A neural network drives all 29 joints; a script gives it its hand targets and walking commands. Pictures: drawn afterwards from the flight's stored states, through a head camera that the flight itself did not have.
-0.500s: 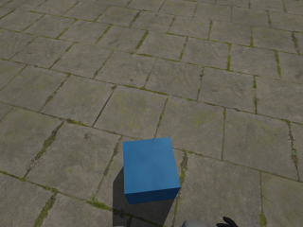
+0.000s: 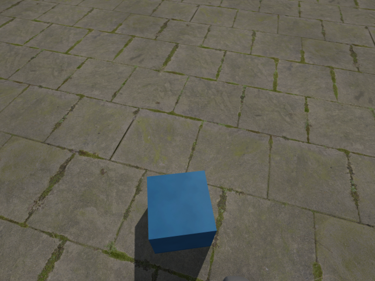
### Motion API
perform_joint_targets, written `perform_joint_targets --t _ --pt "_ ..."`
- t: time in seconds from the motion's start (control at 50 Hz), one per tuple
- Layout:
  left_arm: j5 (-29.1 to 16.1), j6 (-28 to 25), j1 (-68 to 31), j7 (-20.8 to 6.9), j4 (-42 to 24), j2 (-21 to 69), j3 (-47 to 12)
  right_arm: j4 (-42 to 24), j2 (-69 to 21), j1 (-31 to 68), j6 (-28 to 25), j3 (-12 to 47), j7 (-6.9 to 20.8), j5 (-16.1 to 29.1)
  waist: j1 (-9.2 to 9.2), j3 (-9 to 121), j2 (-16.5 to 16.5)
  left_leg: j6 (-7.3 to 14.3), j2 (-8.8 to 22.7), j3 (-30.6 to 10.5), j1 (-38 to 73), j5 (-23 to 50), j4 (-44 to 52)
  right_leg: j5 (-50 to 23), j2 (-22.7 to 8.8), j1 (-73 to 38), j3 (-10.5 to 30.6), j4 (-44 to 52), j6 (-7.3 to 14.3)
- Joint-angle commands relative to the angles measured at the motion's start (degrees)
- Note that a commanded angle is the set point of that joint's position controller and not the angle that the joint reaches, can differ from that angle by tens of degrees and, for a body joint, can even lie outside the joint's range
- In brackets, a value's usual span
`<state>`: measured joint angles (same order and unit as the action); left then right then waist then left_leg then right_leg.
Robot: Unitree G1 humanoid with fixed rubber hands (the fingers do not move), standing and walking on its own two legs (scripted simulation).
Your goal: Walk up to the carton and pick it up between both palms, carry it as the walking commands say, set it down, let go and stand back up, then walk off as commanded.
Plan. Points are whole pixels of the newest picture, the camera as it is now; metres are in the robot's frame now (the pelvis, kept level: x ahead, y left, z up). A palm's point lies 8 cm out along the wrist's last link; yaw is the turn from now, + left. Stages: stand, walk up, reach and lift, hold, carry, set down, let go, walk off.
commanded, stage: walk up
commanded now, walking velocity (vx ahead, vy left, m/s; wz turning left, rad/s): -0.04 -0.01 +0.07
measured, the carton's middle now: (179, 212) +0.48 +0.03 -0.63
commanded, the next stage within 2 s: none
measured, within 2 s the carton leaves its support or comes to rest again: neither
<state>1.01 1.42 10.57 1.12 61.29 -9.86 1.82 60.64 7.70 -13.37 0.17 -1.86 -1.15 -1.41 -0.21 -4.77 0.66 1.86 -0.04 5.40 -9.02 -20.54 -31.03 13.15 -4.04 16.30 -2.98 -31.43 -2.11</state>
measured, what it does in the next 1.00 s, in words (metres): steps on the spot: right foot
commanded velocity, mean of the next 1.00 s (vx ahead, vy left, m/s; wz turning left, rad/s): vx -0.01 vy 0.02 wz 0.04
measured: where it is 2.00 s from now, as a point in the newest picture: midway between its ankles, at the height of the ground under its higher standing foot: outside the picture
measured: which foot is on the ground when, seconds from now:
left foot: down 0.00-1.00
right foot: down 0.00-0.48, up 0.50-0.70, down 0.72-1.00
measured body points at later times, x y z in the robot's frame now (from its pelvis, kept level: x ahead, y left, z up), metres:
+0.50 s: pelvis -0.01 +0.02 -0.02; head +0.02 +0.03 +0.43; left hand +0.00 +0.25 -0.18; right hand +0.03 -0.22 -0.16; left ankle -0.04 +0.11 -0.73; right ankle +0.04 -0.14 -0.73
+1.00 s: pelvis +0.00 +0.02 +0.01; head +0.01 +0.01 +0.46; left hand +0.04 +0.24 -0.15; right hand -0.02 -0.19 -0.16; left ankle -0.04 +0.11 -0.73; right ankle -0.04 -0.10 -0.73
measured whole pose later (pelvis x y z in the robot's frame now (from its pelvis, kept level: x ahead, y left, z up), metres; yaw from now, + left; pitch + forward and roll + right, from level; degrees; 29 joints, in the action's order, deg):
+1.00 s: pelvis +0.00 +0.02 +0.01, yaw +0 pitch -2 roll +0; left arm 0.5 -0.1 10.3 2.8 66.0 -7.3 0.6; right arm 66.0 6.9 -17.5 -0.2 -0.2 -2.0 -1.0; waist -0.2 -2.4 -1.2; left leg 2.0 -0.5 5.8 -5.5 -17.9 -25.6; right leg 18.3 -1.7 6.1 -4.0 -26.8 -0.1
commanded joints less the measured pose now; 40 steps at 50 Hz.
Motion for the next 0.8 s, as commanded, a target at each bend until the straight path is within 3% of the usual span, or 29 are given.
perform_joint_targets --t 0.0,0.08,0.12,0.18,0.2,0.22,0.24,0.28,0.3,0.32,0.34,0.36,0.38,0.42,0.44,0.46,0.48,0.5,0.52,0.54,0.56,0.58,0.64,0.66,0.68,0.72,0.74,0.76,0.78 --pt "0.2 -1.4 3.0 0.8 -1.8 -4.6 0.3 -3.2 9.7 -0.8 -1.1 -2.1 -0.4 0.1 1.14 4.1 -2.7 0.4 8.3 -9.6 -4.3 15.8 12.1 -14.9 -3.9 -7.3 0.5 4.3 1.5" --pt "0.3 -1.7 3.5 1.1 -1.4 -3.7 -0.2 -1.8 5.3 -2.7 -0.4 -1.3 -0.3 -0.3 0.66 2.8 -1.2 0.1 7.9 -8.2 -4.1 8.1 13.8 -12.3 -5.1 -6.4 2.5 7.1 2.5" --pt "0.7 -2.0 2.4 1.3 -2.5 -5.8 0.2 -2.1 7.9 -3.0 -0.2 -2.4 -0.3 0.0 0.89 2.8 -1.4 0.4 6.9 -8.3 -3.0 10.7 11.9 -12.2 -5.7 -4.9 2.5 5.8 2.9" --pt "0.5 -2.3 3.7 1.4 -1.9 -4.8 0.2 -2.2 7.2 -3.9 -0.2 -2.1 -0.4 -0.4 0.66 2.6 2.9 0.0 6.3 -6.8 -2.4 12.9 10.5 -14.1 -6.0 -5.5 3.1 7.1 3.2" --pt "0.5 -2.2 3.8 1.8 -2.5 -7.0 0.9 -1.6 8.7 -4.8 0.2 -3.1 -0.3 -0.4 0.81 1.4 2.4 0.3 4.3 -5.1 -3.5 13.5 6.9 -14.7 -8.4 -4.2 5.4 6.0 4.1" --pt "0.3 -2.2 3.7 1.7 -2.0 -6.6 0.6 -2.2 6.7 -5.1 0.5 -2.3 -0.5 -0.5 0.22 1.7 5.2 -0.3 5.0 -5.7 -1.9 13.2 7.0 -12.6 -8.6 -2.5 6.1 8.0 4.8" --pt "0.3 -2.0 4.1 1.9 -2.3 -6.9 1.0 -1.8 7.2 -5.1 0.8 -2.7 -0.5 -0.4 0.52 0.9 4.2 -0.2 4.1 -4.6 -2.5 12.4 5.5 -12.5 -9.7 -2.0 7.0 8.0 5.1" --pt "0.4 -1.4 7.0 2.5 -2.4 -9.2 1.8 -2.3 7.2 -5.1 1.2 -3.2 -0.3 -0.3 1.75 2.2 5.6 -0.5 2.1 -3.6 -5.6 9.4 0.0 -10.9 -13.5 -3.9 11.5 9.3 7.7" --pt "0.1 -0.9 9.2 3.2 -2.0 -11.9 2.6 -3.0 8.5 -4.1 1.6 -4.0 0.0 -0.2 3.55 1.5 7.9 -0.9 -0.5 -2.1 -10.8 6.6 -8.1 -12.5 -18.2 -6.4 16.2 11.1 10.5" --pt "-0.2 -0.6 10.2 3.6 -1.8 -13.1 2.9 -3.7 7.5 -4.8 1.9 -4.1 0.3 0.1 4.65 3.2 12.9 -1.1 -1.6 -2.5 -13.5 -5.8 -18.3 -15.7 -23.0 -7.2 21.2 12.8 14.6" --pt "0.6 -0.5 9.6 3.5 -1.9 -11.2 2.9 -4.4 5.5 -4.5 2.1 -3.5 0.3 0.3 4.49 3.4 12.6 -1.4 -0.4 -5.7 -13.7 -10.8 -22.4 -15.8 -23.4 -4.7 21.8 13.6 16.9" --pt "1.3 -0.5 5.3 3.2 -3.4 -9.5 2.3 -4.8 2.5 -7.1 1.9 -2.2 0.2 0.2 2.24 3.8 13.6 -1.3 1.9 -8.1 -8.7 -10.7 -19.1 -12.2 -20.7 1.6 17.5 12.6 15.7" --pt "1.5 -0.2 0.7 2.6 -4.3 -9.4 2.3 -4.5 2.5 -7.6 1.9 -1.9 0.5 0.1 0.62 2.8 11.7 -1.2 1.7 -7.0 -5.6 -8.3 -15.0 -6.5 -17.6 6.3 14.2 12.6 12.9" --pt "0.8 0.8 -2.9 1.6 -3.9 -6.6 1.2 -2.8 3.1 -11.6 0.6 -1.5 0.6 -0.5 -3.06 2.3 10.4 -0.3 1.7 -6.1 3.6 6.2 6.0 4.7 -9.4 11.9 6.5 5.8 5.4" --pt "0.2 1.0 1.6 1.4 -4.1 -3.4 0.6 -3.3 8.4 -12.0 -0.7 -2.6 0.1 -1.3 -2.07 4.0 -6.8 0.8 12.3 -21.4 4.8 2.8 15.6 10.6 -2.7 15.3 -0.4 -8.1 2.0" --pt "0.5 1.1 1.3 1.6 -5.6 -2.3 0.1 -5.8 14.2 -8.1 -1.3 -3.3 -0.1 -0.6 -1.95 1.3 -14.8 4.4 22.5 -31.5 -5.3 4.6 19.9 17.0 0.6 15.9 -0.1 -15.5 0.9" --pt "-0.2 1.6 -1.2 1.5 -6.1 -6.5 1.5 -5.9 13.4 -4.1 -1.2 -3.3 -0.8 -1.2 -1.98 -1.9 -13.7 8.9 24.8 -32.6 -10.9 16.0 17.8 18.0 -0.4 11.5 4.8 -24.2 1.4" --pt "-0.4 1.9 -1.2 0.8 -4.7 -4.7 0.8 -6.2 8.7 -2.2 -1.4 -1.6 -1.0 -1.0 -0.32 -0.6 -11.9 8.3 20.7 -27.3 -10.8 16.1 18.3 14.7 -0.5 10.7 5.2 -25.5 1.2" --pt "-0.1 2.0 -1.6 0.6 -4.8 -4.7 1.3 -6.5 10.7 -1.3 -1.1 -1.9 -1.2 -0.8 -0.68 -1.3 -9.4 7.7 20.8 -23.7 -7.9 29.2 15.6 15.9 0.6 11.8 4.6 -28.6 0.9" --pt "0.1 1.5 1.0 0.6 -3.7 -2.6 0.7 -6.4 9.2 -0.6 -1.1 -0.9 -1.5 -1.2 0.50 2.0 -11.7 8.0 17.4 -19.1 -5.9 31.6 14.4 13.2 -0.9 9.5 4.2 -26.1 0.7" --pt "0.0 1.2 1.5 0.6 -3.1 -3.2 1.0 -5.9 9.3 -0.9 -1.1 -0.9 -1.6 -1.1 -0.06 2.5 -11.6 7.6 17.0 -16.6 -5.3 37.9 12.6 12.7 -0.4 7.2 2.8 -23.9 0.4" --pt "0.0 0.9 2.6 0.3 -3.0 -1.7 0.2 -5.1 9.2 -2.2 -0.9 -0.6 -1.5 -0.8 0.56 4.7 -12.8 6.7 14.3 -13.7 -3.2 35.6 12.5 11.7 -0.2 4.3 2.1 -18.8 0.3" --pt "-0.7 0.5 2.0 0.6 -1.9 -1.7 -0.4 -2.1 7.7 -5.4 -1.1 -0.2 -1.6 -0.1 -0.23 5.3 -11.7 6.7 13.9 -12.7 3.5 43.2 9.2 11.6 2.1 1.8 0.1 -5.6 0.5" --pt "-1.0 0.1 3.4 1.0 -0.9 -1.1 -0.4 -1.1 7.9 -6.1 -1.2 -0.4 -1.6 0.1 0.04 5.9 -10.5 6.3 14.7 -13.4 3.5 43.9 8.0 7.4 2.4 -1.4 -0.5 0.0 0.8" --pt "-0.7 -0.4 5.8 1.2 0.5 -1.0 -0.9 -0.9 7.3 -5.9 -1.4 -0.4 -1.6 0.5 1.03 6.7 -6.2 5.0 14.5 -13.4 2.9 40.4 7.3 0.0 1.3 -6.4 0.3 5.4 1.2" --pt "0.1 -1.5 7.1 1.6 1.9 -4.2 -1.1 0.1 4.8 -7.0 -1.8 0.0 -1.4 1.2 0.46 8.5 2.0 2.3 9.3 -8.6 -3.5 28.8 4.9 -25.1 -6.1 -17.4 5.0 6.2 2.3" --pt "-0.1 -1.1 4.1 1.4 2.0 -4.0 -0.7 0.7 3.8 -8.3 -1.3 0.2 -1.2 1.5 -0.42 4.5 7.4 0.8 6.1 -6.3 -3.3 20.3 7.7 -24.7 -6.2 -12.1 5.7 5.8 4.6" --pt "0.3 -1.2 3.2 1.2 1.7 -4.9 -0.2 0.1 6.5 -5.8 -0.5 0.0 -1.1 0.8 1.01 1.2 4.8 1.4 5.4 -6.2 -2.3 19.8 6.5 -19.4 -6.8 -7.6 6.9 5.5 5.5" --pt "0.2 -1.4 3.3 1.3 2.4 -3.4 -0.6 0.6 5.8 -5.2 -0.3 0.0 -1.1 0.9 0.83 1.5 4.6 1.6 6.1 -6.5 -0.6 20.0 6.8 -16.4 -5.7 -6.8 6.1 7.2 5.4"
